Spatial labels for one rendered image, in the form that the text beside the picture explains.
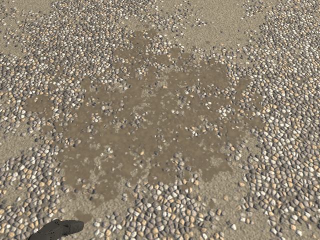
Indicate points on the left robot hand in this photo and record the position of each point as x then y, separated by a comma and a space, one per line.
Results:
57, 229

